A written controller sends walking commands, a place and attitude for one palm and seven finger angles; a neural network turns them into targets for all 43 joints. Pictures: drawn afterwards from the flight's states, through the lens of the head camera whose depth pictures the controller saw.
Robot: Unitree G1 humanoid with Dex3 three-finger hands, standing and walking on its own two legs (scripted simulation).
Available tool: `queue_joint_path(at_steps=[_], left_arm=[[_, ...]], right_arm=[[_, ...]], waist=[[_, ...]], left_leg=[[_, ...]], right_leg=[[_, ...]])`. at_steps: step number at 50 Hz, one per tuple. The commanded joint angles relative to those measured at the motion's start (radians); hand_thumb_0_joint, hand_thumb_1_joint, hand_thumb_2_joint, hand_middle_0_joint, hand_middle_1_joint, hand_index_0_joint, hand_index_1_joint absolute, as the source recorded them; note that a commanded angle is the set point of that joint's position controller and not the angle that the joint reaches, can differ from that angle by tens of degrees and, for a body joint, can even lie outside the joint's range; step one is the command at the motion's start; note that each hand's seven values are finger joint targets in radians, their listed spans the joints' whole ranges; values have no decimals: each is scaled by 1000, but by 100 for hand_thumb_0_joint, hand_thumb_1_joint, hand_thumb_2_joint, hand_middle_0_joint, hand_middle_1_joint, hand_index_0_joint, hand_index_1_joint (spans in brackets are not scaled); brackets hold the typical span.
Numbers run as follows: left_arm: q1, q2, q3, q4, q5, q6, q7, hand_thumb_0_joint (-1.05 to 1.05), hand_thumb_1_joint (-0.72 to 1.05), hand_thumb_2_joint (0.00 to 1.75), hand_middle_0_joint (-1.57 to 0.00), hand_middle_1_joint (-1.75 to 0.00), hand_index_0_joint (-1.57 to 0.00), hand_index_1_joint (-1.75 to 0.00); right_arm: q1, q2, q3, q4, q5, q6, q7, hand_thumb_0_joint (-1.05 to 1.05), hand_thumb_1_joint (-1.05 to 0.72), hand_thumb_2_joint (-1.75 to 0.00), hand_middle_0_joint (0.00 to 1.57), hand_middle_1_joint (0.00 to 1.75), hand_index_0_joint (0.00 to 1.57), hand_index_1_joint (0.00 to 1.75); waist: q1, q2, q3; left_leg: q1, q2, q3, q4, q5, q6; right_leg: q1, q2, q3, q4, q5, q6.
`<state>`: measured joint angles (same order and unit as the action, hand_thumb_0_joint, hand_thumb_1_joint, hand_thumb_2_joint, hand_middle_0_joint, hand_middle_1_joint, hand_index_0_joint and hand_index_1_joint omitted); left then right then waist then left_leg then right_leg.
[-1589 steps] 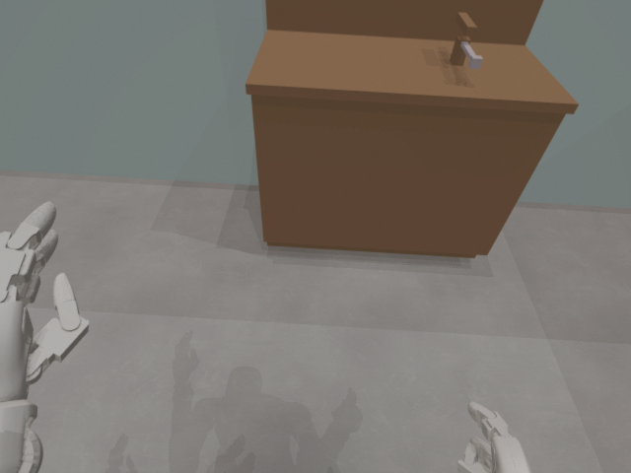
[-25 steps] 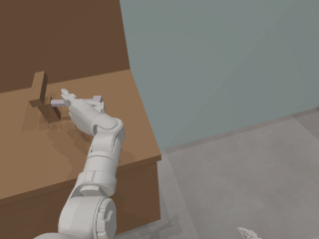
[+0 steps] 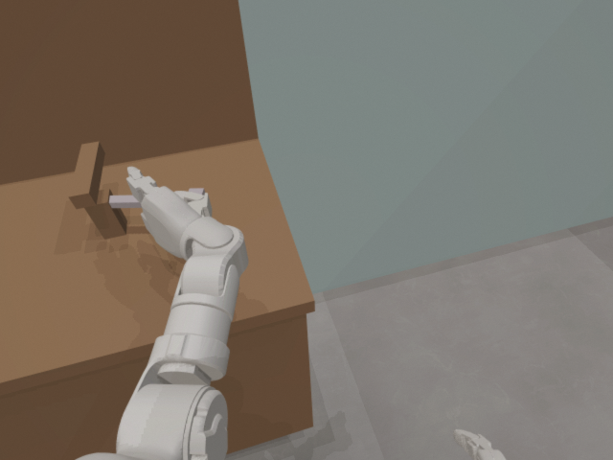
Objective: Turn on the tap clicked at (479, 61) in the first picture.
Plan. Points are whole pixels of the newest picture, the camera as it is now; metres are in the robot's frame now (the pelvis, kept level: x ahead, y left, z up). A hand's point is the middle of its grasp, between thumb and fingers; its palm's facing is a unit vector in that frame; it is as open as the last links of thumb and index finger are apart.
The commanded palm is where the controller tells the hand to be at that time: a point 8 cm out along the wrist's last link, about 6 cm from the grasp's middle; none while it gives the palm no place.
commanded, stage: lift the hand up off the lever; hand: left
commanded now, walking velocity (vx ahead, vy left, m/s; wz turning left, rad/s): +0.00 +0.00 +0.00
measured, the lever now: (196, 200) +0.49 +0.20 +0.08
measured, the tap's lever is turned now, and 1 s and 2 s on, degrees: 74 74 74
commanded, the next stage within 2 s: draw the hand back beside the body in 0.64 s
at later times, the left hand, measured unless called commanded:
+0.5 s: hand (192, 189) +0.42 +0.17 +0.16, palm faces +0.78 -0.62 -0.09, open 7.8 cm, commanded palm +0.36 +0.19 +0.16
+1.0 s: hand (193, 210) +0.38 +0.15 +0.16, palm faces +0.35 -0.93 -0.07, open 7.8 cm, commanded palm +0.32 +0.21 +0.17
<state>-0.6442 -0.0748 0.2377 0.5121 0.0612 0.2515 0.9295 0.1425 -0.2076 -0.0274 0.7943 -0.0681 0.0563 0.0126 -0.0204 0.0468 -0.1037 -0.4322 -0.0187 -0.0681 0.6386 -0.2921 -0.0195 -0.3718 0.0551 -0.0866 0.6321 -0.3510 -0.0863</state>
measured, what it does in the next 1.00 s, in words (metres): stands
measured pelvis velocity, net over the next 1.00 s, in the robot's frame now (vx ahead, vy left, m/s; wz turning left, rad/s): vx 0.01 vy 0.00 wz -0.07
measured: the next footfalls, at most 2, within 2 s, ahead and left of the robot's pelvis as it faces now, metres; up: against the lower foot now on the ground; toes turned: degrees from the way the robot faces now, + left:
none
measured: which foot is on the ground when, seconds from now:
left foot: down 0.00-1.00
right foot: down 0.00-1.00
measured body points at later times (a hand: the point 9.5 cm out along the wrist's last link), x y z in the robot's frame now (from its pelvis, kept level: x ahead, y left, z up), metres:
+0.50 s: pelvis +0.00 +0.00 +0.00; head +0.00 -0.02 +0.45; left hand +0.37 +0.19 +0.17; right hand +0.16 -0.23 -0.12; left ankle +0.02 +0.13 -0.72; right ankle -0.02 -0.06 -0.72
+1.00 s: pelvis +0.01 +0.00 +0.02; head -0.02 -0.01 +0.46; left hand +0.35 +0.20 +0.17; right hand +0.15 -0.24 -0.09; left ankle +0.02 +0.13 -0.72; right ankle -0.02 -0.06 -0.72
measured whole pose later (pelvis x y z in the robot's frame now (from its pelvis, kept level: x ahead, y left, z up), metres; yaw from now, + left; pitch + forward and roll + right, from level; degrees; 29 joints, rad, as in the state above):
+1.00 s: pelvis +0.01 +0.00 +0.02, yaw -4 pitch -2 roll +1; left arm -0.26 0.14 0.14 0.13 -0.08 0.25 0.34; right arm 0.15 -0.21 0.01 0.68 0.01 0.17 -0.08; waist -0.01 0.03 -0.04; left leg -0.18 0.00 0.00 0.46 -0.25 -0.01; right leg -0.15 0.07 -0.01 0.47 -0.29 -0.08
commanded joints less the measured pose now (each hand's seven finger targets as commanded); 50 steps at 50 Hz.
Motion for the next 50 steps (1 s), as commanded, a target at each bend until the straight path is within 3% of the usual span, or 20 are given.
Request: queue_joint_path(at_steps=[1,5,7,15,21,24,27,30,35,37,38,39,40,41,43,46,47,48,49,50], left_arm=[[-418,153,-18,-252,46,-45,11,0,90,90,-15,-15,-15,-15],[-427,115,-53,-242,39,-22,1,0,90,90,-15,-15,-15,-15],[-435,107,-62,-256,34,-17,-4,0,90,90,-15,-15,-15,-15],[-493,129,-58,-233,30,-5,-12,0,90,90,-15,-15,-15,-15],[-478,160,-33,-271,27,-2,-14,0,90,90,-15,-15,-15,-15],[-439,115,-62,-251,22,17,-19,0,90,90,-15,-15,-15,-15],[-424,121,-52,-224,8,31,-27,0,90,90,-15,-15,-15,-15],[-437,122,-50,-255,8,27,-24,0,90,90,-15,-15,-15,-15],[-449,105,-80,-340,36,13,-14,0,90,90,-15,-15,-15,-15],[-426,105,-82,-338,32,17,-17,0,90,90,-15,-15,-15,-15],[-329,116,-243,-434,69,8,-188,0,90,90,-15,-15,-15,-15],[-296,208,-155,-474,43,-3,-264,0,90,90,-15,-16,-15,-16],[-268,258,-123,-509,29,-15,-309,0,90,90,-15,-16,-15,-16],[-197,284,-112,-526,12,-20,-362,0,90,90,-15,-16,-15,-16],[-89,299,-111,-540,-46,-40,-489,0,90,90,-16,-17,-16,-17],[104,350,5,-565,-147,-23,-544,0,90,90,-16,-18,-16,-18],[129,333,-3,-613,-164,-11,-540,0,90,90,-16,-18,-16,-18],[252,520,-1,-558,-128,-71,-636,0,90,90,-16,-18,-16,-18],[280,527,22,-594,-143,-117,-686,0,90,90,-16,-19,-16,-19],[279,528,1,-644,-144,-155,-712,0,90,90,-16,-19,-16,-19]], right_arm=[[-100,-100,-29,-129,-3,-34,-2,0,-90,-90,20,30,20,30],[-127,-99,-22,-133,6,-35,-4,0,-90,-90,20,30,20,30],[-130,-99,-21,-133,9,-38,-7,0,-90,-90,20,30,20,30],[-152,-98,-13,-115,13,-46,-16,0,-90,-90,20,30,20,30],[-139,-99,-20,-120,8,-41,-18,0,-90,-90,20,30,20,30],[-139,-96,-18,-125,11,-41,-14,0,-90,-90,20,30,20,30],[-145,-104,-15,-126,20,-34,-18,0,-90,-90,20,30,20,30],[-147,-102,-16,-126,19,-38,-17,0,-90,-90,20,30,20,30],[-138,-94,-24,-126,8,-42,-6,0,-90,-90,20,30,20,30],[-140,-98,-23,-125,9,-40,-4,0,-90,-90,20,30,20,30],[-101,-133,-31,-147,8,5,-28,0,-90,-90,20,30,20,30],[-96,-130,-35,-180,25,23,-51,0,-90,-90,20,30,20,30],[-99,-127,-31,-198,30,31,-68,0,-90,-90,20,30,20,30],[-101,-122,-23,-210,37,46,-83,0,-90,-90,20,30,20,30],[-107,-111,-3,-233,57,67,-100,0,-90,-90,20,30,20,30],[-160,-98,13,-269,85,80,-118,0,-90,-90,20,30,20,30],[-186,-92,24,-284,96,79,-116,0,-90,-90,20,30,20,30],[-124,-111,19,-259,75,70,-91,0,-90,-90,20,30,20,30],[-134,-111,16,-285,83,61,-80,0,-90,-90,20,30,20,30],[-145,-109,17,-295,83,48,-78,0,-90,-90,20,30,20,30]], waist=[[22,-96,-328],[8,-125,-265],[11,-118,-268],[5,-99,-237],[23,-84,-306],[19,-95,-285],[17,-139,-242],[23,-130,-260],[31,-58,-310],[29,-71,-293],[-21,-158,-288],[1,-154,-308],[17,-149,-327],[30,-132,-326],[36,-160,-259],[94,-133,-202],[101,-113,-177],[41,-129,-68],[66,-105,-66],[64,-94,-66]], left_leg=[[111,-6,41,-33,280,25],[105,-6,49,-46,236,32],[119,-6,48,-56,234,33],[121,-11,45,-69,174,36],[145,-10,45,-72,240,29],[153,-8,48,-72,265,29],[137,-10,46,-89,235,33],[152,-9,48,-87,253,33],[195,-1,50,-66,345,19],[192,0,49,-67,341,19],[224,-7,60,-77,363,43],[240,-7,68,-86,378,55],[246,-14,75,-99,382,63],[250,-14,71,-114,380,63],[255,-6,69,-142,349,65],[254,-5,71,-185,292,59],[251,-3,72,-198,276,57],[248,17,69,-227,248,56],[242,8,74,-236,248,59],[252,4,74,-240,247,64]], right_leg=[[186,-76,46,-86,423,71],[164,-84,57,-118,387,81],[168,-81,57,-125,371,78],[144,-82,68,-162,266,78],[199,-78,59,-136,364,75],[193,-79,53,-131,404,77],[188,-83,57,-153,371,83],[198,-82,57,-150,393,81],[204,-70,42,-112,453,66],[198,-70,40,-116,442,66],[235,-70,72,-95,557,66],[278,-76,88,-109,640,74],[326,-80,99,-112,701,84],[357,-79,104,-117,708,83],[367,-76,113,-144,701,89],[416,-75,125,-196,631,92],[411,-79,130,-212,591,92],[376,-94,137,-231,617,120],[384,-87,137,-235,593,115],[385,-88,146,-246,588,117]])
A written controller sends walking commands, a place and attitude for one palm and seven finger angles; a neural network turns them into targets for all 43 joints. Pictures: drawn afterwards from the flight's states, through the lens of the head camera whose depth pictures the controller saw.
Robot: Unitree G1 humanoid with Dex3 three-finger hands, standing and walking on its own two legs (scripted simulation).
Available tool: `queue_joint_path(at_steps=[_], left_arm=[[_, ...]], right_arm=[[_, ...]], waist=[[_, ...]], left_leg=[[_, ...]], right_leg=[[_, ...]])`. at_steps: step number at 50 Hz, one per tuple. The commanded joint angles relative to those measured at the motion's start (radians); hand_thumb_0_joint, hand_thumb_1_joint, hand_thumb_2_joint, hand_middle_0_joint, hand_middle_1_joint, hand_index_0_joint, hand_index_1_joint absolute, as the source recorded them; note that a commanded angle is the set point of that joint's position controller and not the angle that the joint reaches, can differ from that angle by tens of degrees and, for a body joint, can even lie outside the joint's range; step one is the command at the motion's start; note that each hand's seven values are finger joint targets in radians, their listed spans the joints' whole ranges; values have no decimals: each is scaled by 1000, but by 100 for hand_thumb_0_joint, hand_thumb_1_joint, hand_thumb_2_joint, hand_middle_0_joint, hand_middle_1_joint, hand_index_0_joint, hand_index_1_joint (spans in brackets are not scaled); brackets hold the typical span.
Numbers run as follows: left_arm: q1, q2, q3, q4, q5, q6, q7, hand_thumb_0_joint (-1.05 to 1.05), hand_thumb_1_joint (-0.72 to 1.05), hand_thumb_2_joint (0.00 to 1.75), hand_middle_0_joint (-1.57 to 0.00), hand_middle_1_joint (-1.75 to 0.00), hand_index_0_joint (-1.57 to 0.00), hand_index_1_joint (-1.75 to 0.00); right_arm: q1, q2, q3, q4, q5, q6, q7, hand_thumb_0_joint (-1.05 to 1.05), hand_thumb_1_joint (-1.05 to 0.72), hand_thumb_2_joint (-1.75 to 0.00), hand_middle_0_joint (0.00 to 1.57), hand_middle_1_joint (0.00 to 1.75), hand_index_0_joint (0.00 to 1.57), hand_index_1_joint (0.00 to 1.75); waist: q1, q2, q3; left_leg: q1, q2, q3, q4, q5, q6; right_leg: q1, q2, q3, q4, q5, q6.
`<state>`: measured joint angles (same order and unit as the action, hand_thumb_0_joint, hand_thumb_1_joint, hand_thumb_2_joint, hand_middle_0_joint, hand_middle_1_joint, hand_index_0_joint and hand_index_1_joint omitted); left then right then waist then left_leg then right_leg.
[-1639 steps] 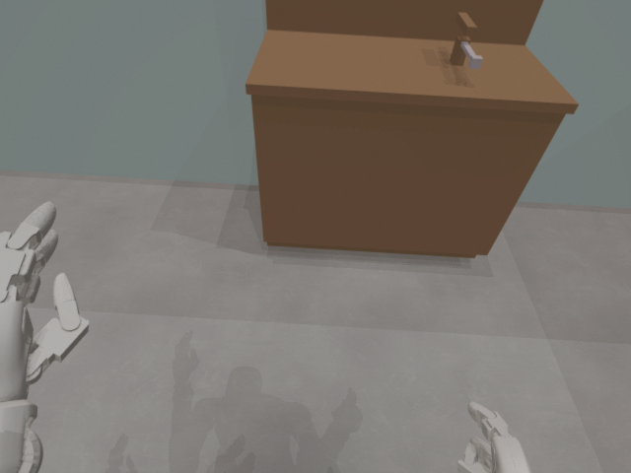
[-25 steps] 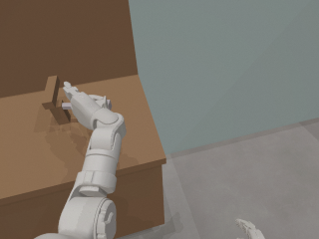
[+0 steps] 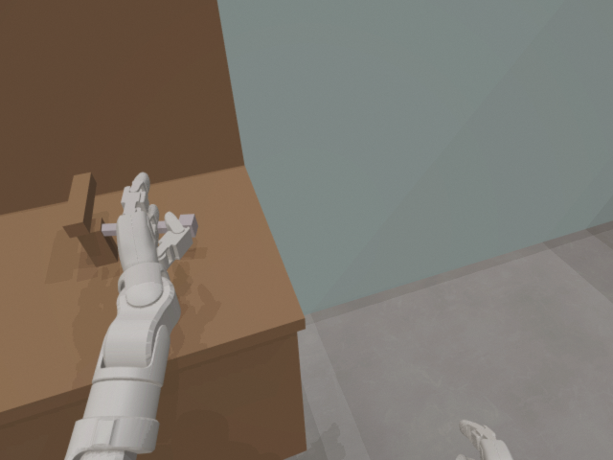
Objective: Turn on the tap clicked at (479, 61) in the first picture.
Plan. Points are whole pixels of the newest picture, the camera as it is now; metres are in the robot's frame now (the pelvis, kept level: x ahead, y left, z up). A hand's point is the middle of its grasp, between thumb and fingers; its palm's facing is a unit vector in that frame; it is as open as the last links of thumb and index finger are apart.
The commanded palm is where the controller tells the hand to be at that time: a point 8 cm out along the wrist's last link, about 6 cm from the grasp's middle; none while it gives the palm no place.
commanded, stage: draw the hand back beside the body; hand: left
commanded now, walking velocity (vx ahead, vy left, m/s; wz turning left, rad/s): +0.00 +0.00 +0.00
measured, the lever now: (187, 225) +0.47 +0.23 +0.06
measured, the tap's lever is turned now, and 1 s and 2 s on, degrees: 74 74 74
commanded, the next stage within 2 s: step back with the hand held close in 1.22 s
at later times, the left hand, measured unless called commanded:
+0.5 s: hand (112, 297) +0.25 +0.23 +0.15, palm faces +0.26 -0.93 -0.25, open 7.6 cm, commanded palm +0.21 +0.28 +0.17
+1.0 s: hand (25, 342) +0.19 +0.28 +0.16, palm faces +0.42 -0.83 -0.36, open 7.4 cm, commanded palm +0.15 +0.32 +0.17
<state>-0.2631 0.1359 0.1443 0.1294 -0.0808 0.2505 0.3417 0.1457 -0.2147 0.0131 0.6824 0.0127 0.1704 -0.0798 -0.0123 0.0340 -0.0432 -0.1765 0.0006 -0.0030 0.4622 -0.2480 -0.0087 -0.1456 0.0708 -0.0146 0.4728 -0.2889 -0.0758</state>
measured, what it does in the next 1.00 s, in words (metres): stands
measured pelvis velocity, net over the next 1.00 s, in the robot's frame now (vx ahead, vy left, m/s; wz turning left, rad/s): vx -0.01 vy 0.03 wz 0.02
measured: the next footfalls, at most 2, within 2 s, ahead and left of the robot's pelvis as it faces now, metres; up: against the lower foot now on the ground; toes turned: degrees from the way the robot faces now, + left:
none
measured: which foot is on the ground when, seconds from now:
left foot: down 0.00-1.00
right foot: down 0.00-1.00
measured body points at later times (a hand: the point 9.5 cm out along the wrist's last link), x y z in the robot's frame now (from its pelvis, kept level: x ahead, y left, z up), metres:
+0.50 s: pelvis -0.02 +0.03 +0.01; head -0.04 +0.01 +0.46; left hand +0.23 +0.28 +0.17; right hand +0.17 -0.18 -0.08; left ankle +0.00 +0.13 -0.74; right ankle -0.02 -0.06 -0.74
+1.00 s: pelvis -0.01 +0.03 +0.01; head -0.03 +0.01 +0.46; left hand +0.16 +0.32 +0.18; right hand +0.19 -0.19 -0.08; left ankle +0.00 +0.13 -0.74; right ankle -0.02 -0.06 -0.74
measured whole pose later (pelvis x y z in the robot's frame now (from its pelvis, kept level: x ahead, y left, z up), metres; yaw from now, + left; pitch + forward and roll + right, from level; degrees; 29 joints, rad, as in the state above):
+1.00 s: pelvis -0.01 +0.03 +0.01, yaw +1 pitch -6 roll -1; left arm 0.43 0.34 0.27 -0.39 -0.07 -0.07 0.12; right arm 0.16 -0.23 0.00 0.65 -0.01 -0.02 -0.05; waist 0.05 0.06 0.04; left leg -0.06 -0.03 -0.01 0.36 -0.19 0.03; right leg 0.00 0.04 -0.02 0.30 -0.20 -0.04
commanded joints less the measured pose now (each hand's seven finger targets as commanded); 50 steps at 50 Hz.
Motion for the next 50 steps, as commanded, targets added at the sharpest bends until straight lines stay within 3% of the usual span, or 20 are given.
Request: queue_joint_path(at_steps=[1,3,5,6,10,12,13,15,16,17,21,22,26,29,32,35,40,46,47,50], left_arm=[[-105,347,109,-333,-2,-186,-142,0,90,90,-16,-19,-16,-19],[-131,303,33,-457,2,-247,-169,0,90,90,-17,-20,-17,-20],[-149,299,2,-495,3,-288,-179,0,90,90,-17,-20,-17,-20],[-157,269,-39,-496,3,-298,-186,0,90,90,-17,-21,-17,-21],[-109,255,-50,-394,8,-338,-187,0,90,90,-17,-22,-17,-22],[-92,266,-37,-375,11,-354,-190,0,90,90,-18,-22,-18,-22],[-60,274,-20,-365,11,-361,-192,0,90,90,-18,-23,-18,-23],[13,294,14,-379,9,-369,-198,0,90,90,-18,-23,-18,-23],[49,324,47,-388,11,-372,-199,0,90,90,-18,-24,-18,-24],[70,307,41,-420,7,-378,-205,0,90,90,-18,-24,-18,-24],[169,370,129,-482,3,-378,-213,0,90,90,-18,-25,-18,-25],[176,334,99,-515,2,-380,-218,0,90,90,-19,-26,-19,-26],[268,354,135,-557,1,-375,-222,0,90,90,-19,-27,-19,-27],[292,315,103,-582,2,-378,-227,0,90,90,-19,-28,-19,-28],[313,307,91,-626,10,-384,-225,0,90,90,-19,-29,-19,-29],[373,331,127,-651,12,-393,-215,0,90,90,-20,-29,-20,-29],[479,368,193,-695,9,-399,-205,0,90,90,-20,-30,-20,-30],[595,383,239,-732,5,-387,-206,0,90,90,-20,-30,-20,-30],[616,368,233,-726,1,-387,-208,0,90,90,-20,-30,-20,-30],[567,346,204,-710,4,-387,-211,0,90,90,-20,-30,-20,-30]], right_arm=[[-159,-105,-29,-188,2,-77,15,0,-90,-90,20,30,20,30],[-164,-101,-25,-204,-1,-119,19,0,-90,-90,20,30,20,30],[-162,-112,-29,-201,-4,-154,18,0,-90,-90,20,30,20,30],[-167,-115,-30,-196,-4,-165,14,0,-90,-90,20,30,20,30],[-157,-127,-35,-169,-7,-197,3,0,-90,-90,20,30,20,30],[-153,-126,-32,-160,-7,-199,-2,0,-90,-90,20,30,20,30],[-155,-126,-30,-156,-9,-199,-2,0,-90,-90,20,30,20,30],[-160,-122,-28,-159,-11,-192,1,0,-90,-90,20,30,20,30],[-158,-123,-28,-155,-13,-189,4,0,-90,-90,20,30,20,30],[-156,-115,-23,-168,-14,-190,7,0,-90,-90,20,30,20,30],[-156,-113,-24,-172,-20,-177,16,0,-90,-90,20,30,20,30],[-158,-105,-21,-186,-19,-179,19,0,-90,-90,20,30,20,30],[-150,-114,-30,-189,-22,-186,23,0,-90,-90,20,30,20,30],[-148,-113,-33,-191,-19,-197,25,0,-90,-90,20,30,20,30],[-139,-117,-34,-184,-19,-213,28,0,-90,-90,20,30,20,30],[-131,-121,-41,-179,-23,-228,27,0,-90,-90,20,30,20,30],[-120,-123,-45,-178,-27,-240,26,0,-90,-90,20,30,20,30],[-109,-125,-50,-179,-23,-244,31,0,-90,-90,20,30,20,30],[-111,-120,-49,-183,-22,-245,31,0,-90,-90,20,30,20,30],[-117,-123,-52,-178,-21,-251,26,0,-90,-90,20,30,20,30]], waist=[[58,16,-134],[38,76,-127],[24,43,-113],[14,44,-67],[8,-93,-16],[11,-76,-23],[22,-93,-24],[38,-56,-57],[49,3,-68],[49,6,-82],[65,37,-58],[60,46,-47],[65,16,-24],[55,-10,-6],[49,41,-2],[57,9,-31],[68,10,-40],[70,70,7],[67,23,21],[57,2,40]], left_leg=[[39,-18,14,-71,209,51],[113,-20,15,-78,222,52],[154,-20,6,-92,199,54],[172,-18,7,-101,175,55],[171,-23,-1,-126,78,67],[172,-27,-3,-146,41,65],[162,-28,-9,-153,41,63],[160,-28,-9,-161,70,59],[168,-28,-12,-170,80,52],[164,-24,-16,-176,100,49],[152,-15,-23,-183,158,36],[149,-10,-24,-186,168,34],[160,-2,-30,-183,200,30],[160,3,-30,-182,185,32],[173,4,-45,-190,167,22],[180,3,-46,-176,207,23],[162,2,-44,-161,246,19],[139,8,-43,-150,279,10],[129,10,-41,-152,262,16],[130,5,-34,-148,212,30]], right_leg=[[153,-101,73,-104,490,94],[108,-86,66,-136,428,83],[71,-69,60,-167,341,75],[31,-59,54,-186,270,68],[-10,-51,50,-235,103,68],[-1,-54,47,-246,45,65],[14,-51,41,-244,45,62],[61,-55,39,-239,81,58],[75,-53,38,-241,90,52],[102,-56,32,-228,119,50],[131,-45,27,-232,177,41],[128,-48,23,-224,188,39],[117,-39,19,-228,205,39],[94,-40,16,-228,184,43],[81,-42,15,-224,165,41],[100,-40,11,-218,195,40],[123,-46,8,-210,226,40],[111,-46,12,-214,245,38],[104,-50,8,-210,235,42],[72,-50,14,-219,198,45]])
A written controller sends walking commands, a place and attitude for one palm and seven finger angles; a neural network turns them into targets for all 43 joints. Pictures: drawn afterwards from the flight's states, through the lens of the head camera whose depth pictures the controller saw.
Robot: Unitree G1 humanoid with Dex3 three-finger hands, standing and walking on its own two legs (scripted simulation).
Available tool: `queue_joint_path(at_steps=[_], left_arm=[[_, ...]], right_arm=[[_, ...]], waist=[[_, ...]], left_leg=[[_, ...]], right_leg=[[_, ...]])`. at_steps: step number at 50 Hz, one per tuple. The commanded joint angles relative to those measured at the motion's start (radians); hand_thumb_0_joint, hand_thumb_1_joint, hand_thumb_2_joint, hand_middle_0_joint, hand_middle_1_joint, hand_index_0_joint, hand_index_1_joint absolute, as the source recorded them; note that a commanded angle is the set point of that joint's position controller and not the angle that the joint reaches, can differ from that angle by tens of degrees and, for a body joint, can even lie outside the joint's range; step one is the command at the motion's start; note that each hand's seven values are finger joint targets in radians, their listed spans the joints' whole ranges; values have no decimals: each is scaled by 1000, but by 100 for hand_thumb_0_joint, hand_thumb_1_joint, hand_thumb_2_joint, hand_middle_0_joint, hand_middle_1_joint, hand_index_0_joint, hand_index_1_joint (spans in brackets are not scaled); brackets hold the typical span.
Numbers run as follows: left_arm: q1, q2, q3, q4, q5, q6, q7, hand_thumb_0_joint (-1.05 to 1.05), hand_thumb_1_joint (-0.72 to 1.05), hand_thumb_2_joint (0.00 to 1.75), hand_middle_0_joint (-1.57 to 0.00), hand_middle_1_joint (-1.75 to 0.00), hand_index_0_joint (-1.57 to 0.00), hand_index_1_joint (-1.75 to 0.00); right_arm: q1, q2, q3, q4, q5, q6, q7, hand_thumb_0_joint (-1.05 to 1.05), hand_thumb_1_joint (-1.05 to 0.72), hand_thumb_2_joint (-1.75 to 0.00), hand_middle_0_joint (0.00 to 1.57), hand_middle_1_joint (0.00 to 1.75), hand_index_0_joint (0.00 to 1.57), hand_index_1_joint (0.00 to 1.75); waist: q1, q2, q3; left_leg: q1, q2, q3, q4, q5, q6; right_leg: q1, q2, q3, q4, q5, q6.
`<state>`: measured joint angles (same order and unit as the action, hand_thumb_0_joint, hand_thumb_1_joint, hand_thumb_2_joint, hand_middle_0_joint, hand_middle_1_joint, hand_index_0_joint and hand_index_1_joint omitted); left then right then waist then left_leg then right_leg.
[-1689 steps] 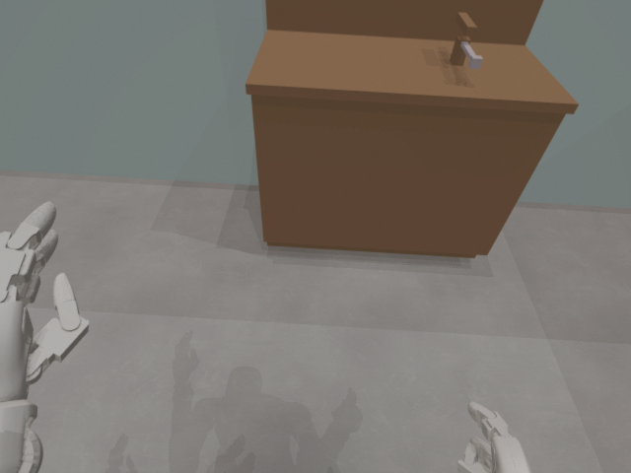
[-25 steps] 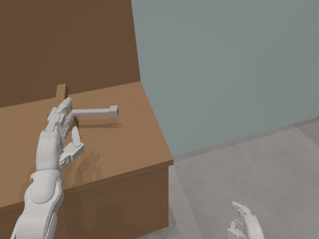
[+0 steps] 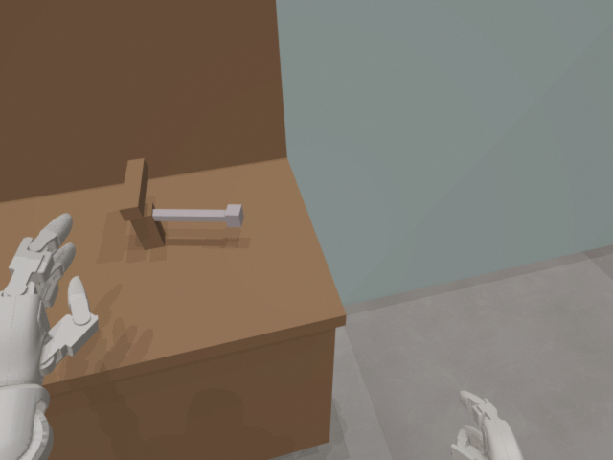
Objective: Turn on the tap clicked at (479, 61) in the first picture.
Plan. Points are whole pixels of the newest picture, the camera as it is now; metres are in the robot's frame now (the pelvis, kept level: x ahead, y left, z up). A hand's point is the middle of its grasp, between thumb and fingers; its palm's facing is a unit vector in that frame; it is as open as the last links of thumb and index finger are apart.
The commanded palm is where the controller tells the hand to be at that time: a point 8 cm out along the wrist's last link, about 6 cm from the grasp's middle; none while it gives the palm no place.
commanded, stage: draw the hand back beside the body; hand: left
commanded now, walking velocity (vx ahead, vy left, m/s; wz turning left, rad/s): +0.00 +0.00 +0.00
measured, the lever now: (234, 215) +0.48 +0.18 +0.05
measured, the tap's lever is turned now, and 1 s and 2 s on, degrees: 74 74 74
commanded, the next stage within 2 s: step back with the hand held close in 0.22 s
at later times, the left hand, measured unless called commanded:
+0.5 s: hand (105, 317) +0.20 +0.23 +0.16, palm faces +0.39 -0.82 -0.43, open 7.4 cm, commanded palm +0.15 +0.27 +0.17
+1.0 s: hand (36, 405) +0.12 +0.26 +0.14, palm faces +0.38 -0.83 -0.41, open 7.4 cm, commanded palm +0.07 +0.30 +0.17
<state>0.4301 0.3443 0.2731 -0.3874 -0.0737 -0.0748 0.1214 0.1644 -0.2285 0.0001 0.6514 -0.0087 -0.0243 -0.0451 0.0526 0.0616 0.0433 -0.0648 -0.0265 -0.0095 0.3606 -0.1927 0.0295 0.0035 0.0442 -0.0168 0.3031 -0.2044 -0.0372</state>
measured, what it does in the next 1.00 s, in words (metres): shifts its weight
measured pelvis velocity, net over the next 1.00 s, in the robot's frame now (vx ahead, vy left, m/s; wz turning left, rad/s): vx -0.08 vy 0.02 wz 0.01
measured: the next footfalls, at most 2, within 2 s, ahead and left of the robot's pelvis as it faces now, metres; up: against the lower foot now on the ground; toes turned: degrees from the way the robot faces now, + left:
right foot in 1.26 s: -0.22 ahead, -0.09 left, +0.00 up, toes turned +5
left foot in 1.62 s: -0.09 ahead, +0.12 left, +0.00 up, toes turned +0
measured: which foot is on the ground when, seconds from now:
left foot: down 0.00-1.00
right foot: down 0.00-1.00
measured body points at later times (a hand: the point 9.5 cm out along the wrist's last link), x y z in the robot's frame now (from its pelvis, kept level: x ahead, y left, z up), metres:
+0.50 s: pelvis -0.01 -0.01 +0.00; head -0.01 -0.04 +0.45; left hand +0.18 +0.27 +0.18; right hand +0.18 -0.25 -0.10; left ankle +0.01 +0.10 -0.75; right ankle -0.02 -0.10 -0.75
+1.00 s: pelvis -0.08 +0.02 -0.02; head -0.08 +0.02 +0.43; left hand +0.09 +0.30 +0.16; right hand +0.09 -0.23 -0.10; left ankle +0.01 +0.10 -0.75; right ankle -0.02 -0.10 -0.75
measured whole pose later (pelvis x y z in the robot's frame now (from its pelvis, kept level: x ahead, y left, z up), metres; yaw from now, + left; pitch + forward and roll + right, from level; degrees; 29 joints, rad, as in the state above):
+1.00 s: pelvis -0.08 +0.02 -0.02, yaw +1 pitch -1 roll -3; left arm 0.50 0.37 0.29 -0.46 -0.04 -0.15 0.16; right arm 0.20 -0.24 -0.02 0.58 0.01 0.03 -0.09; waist 0.00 0.07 0.02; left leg -0.39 -0.02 -0.03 0.57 -0.17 0.05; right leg -0.30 0.05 -0.05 0.47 -0.18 -0.01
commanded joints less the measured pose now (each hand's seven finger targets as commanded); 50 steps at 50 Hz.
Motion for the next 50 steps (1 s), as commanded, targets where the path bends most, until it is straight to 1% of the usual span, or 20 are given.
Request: queue_joint_path(at_steps=[1,9,10,14,17,18,19,20,22,25,29,31,35,36,40,45,46,47,48,50], left_arm=[[-155,135,63,-202,-2,-62,9,0,90,90,-20,-30,-20,-30],[-142,168,95,-215,0,-72,24,0,90,90,-20,-30,-20,-30],[-142,166,92,-226,0,-71,24,0,90,90,-20,-30,-20,-30],[-128,165,97,-221,1,-68,24,0,90,90,-20,-30,-20,-30],[-139,153,82,-212,-4,-65,18,0,90,90,-20,-30,-20,-30],[-247,312,241,-276,0,-97,21,0,90,90,-20,-30,-20,-30],[-143,213,168,-169,2,-96,7,0,90,90,-20,-30,-20,-30],[-91,188,145,-142,6,-89,2,0,90,90,-20,-30,-20,-30],[-41,164,125,-142,9,-86,-6,0,90,90,-20,-30,-20,-30],[19,157,114,-192,8,-80,-4,0,90,90,-20,-30,-20,-30],[26,206,148,-276,10,-81,8,0,90,90,-20,-30,-20,-30],[2,259,187,-310,12,-87,17,0,90,90,-20,-30,-20,-30],[10,229,170,-295,12,-97,27,0,90,90,-20,-30,-20,-30],[13,254,191,-297,13,-99,31,0,90,90,-20,-30,-20,-30],[29,198,145,-263,13,-110,36,0,90,90,-20,-30,-20,-30],[7,203,133,-249,22,-128,53,0,90,90,-20,-30,-20,-30],[-5,233,153,-265,25,-132,58,0,90,90,-20,-30,-20,-30],[-22,198,122,-285,27,-137,58,0,90,90,-20,-30,-20,-30],[-34,216,138,-297,33,-143,63,0,90,90,-20,-30,-20,-30],[-55,211,156,-326,50,-152,64,0,90,90,-20,-30,-20,-30]], right_arm=[[-137,-112,-40,-143,2,-58,-11,0,-90,-90,20,30,20,30],[-140,-108,-37,-145,-4,-75,-24,0,-90,-90,20,30,20,30],[-141,-106,-36,-145,-3,-76,-24,0,-90,-90,20,30,20,30],[-141,-103,-33,-143,-3,-77,-21,0,-90,-90,20,30,20,30],[-148,-101,-33,-144,-1,-74,-21,0,-90,-90,20,30,20,30],[-163,-115,-37,-193,11,-56,-25,0,-90,-90,20,30,20,30],[-155,-100,-34,-171,7,-43,-29,0,-90,-90,20,30,20,30],[-147,-101,-39,-180,7,-32,-26,0,-90,-90,20,30,20,30],[-130,-103,-47,-197,10,-14,-23,0,-90,-90,20,30,20,30],[-111,-110,-58,-222,15,9,-24,0,-90,-90,20,30,20,30],[-113,-110,-64,-244,18,26,-33,0,-90,-90,20,30,20,30],[-110,-113,-67,-241,17,29,-39,0,-90,-90,20,30,20,30],[-106,-109,-69,-247,19,26,-43,0,-90,-90,20,30,20,30],[-110,-117,-72,-243,17,24,-46,0,-90,-90,20,30,20,30],[-94,-117,-67,-242,22,17,-42,0,-90,-90,20,30,20,30],[-79,-119,-63,-231,24,6,-44,0,-90,-90,20,30,20,30],[-76,-128,-65,-225,21,3,-46,0,-90,-90,20,30,20,30],[-77,-124,-59,-231,22,0,-47,0,-90,-90,20,30,20,30],[-86,-130,-56,-237,19,-5,-50,0,-90,-90,20,30,20,30],[-101,-142,-54,-245,10,-18,-56,0,-90,-90,20,30,20,30]], waist=[[-15,-9,-33],[3,-25,-108],[2,5,-114],[4,32,-89],[-3,-9,-55],[-4,-6,-10],[-16,-59,-23],[-15,-87,-51],[-22,-61,-119],[-27,-46,-207],[-29,-54,-239],[-32,-45,-234],[-35,-28,-186],[-36,-3,-176],[-46,-38,-130],[-54,-95,-81],[-56,-68,-91],[-59,-46,-78],[-55,-27,-73],[-48,90,-84]], left_leg=[[23,32,-29,-49,135,-8],[36,20,-25,-28,167,3],[39,19,-21,-23,178,2],[27,20,-22,-29,185,-4],[20,22,-16,-31,171,1],[-55,41,-57,21,134,22],[-56,47,-73,52,161,19],[-42,52,-69,67,194,18],[-21,60,-57,78,261,16],[2,68,-44,92,352,17],[-18,76,-53,98,378,15],[-37,74,-58,100,348,12],[-111,76,-84,89,225,12],[-121,79,-89,77,175,13],[-179,68,-97,90,-40,12],[-148,59,-92,178,-160,5],[-145,62,-98,167,-168,4],[-164,77,-127,140,-203,10],[-205,96,-162,93,-254,21],[-422,164,-275,-116,-449,58]], right_leg=[[-93,-22,19,-58,93,7],[-45,-34,23,-43,142,7],[-42,-37,25,-40,156,8],[-43,-36,22,-38,162,6],[-63,-36,21,-45,154,10],[-166,-83,101,-70,196,27],[-179,-116,91,-56,233,24],[-187,-129,92,-48,270,30],[-175,-132,76,-9,325,35],[-162,-128,60,33,378,56],[-177,-125,59,61,372,55],[-196,-128,64,61,339,46],[-229,-121,76,53,186,36],[-244,-118,83,47,142,33],[-306,-133,106,-6,-56,18],[-489,-169,121,-77,-325,-5],[-493,-163,114,-68,-336,-8],[-499,-150,100,-37,-339,-4],[-479,-122,90,-1,-340,8],[-244,-28,56,160,-231,41]])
